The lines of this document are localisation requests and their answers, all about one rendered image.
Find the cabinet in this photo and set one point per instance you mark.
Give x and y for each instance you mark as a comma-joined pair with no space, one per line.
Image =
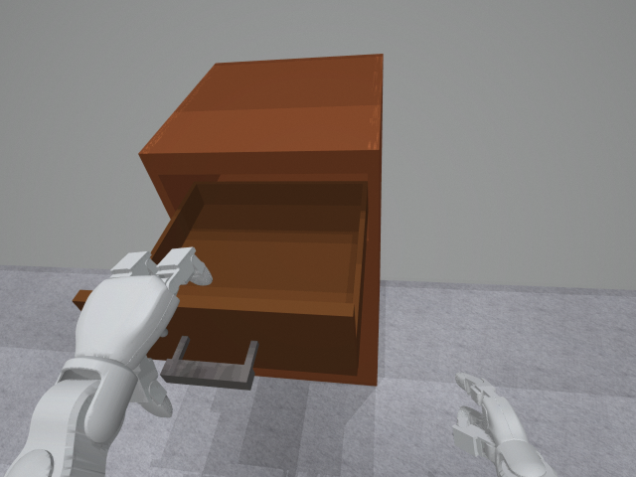
311,119

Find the left robot forearm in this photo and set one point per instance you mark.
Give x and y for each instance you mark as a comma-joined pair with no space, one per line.
76,420

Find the left robot hand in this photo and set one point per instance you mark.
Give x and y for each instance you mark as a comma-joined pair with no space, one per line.
126,314

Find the handle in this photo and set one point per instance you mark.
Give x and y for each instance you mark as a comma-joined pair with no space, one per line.
209,374

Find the drawer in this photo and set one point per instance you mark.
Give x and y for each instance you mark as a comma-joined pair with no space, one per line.
287,260

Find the right robot forearm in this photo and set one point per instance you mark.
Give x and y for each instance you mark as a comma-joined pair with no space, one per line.
516,458

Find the right robot hand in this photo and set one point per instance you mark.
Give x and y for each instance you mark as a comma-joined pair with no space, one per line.
480,434

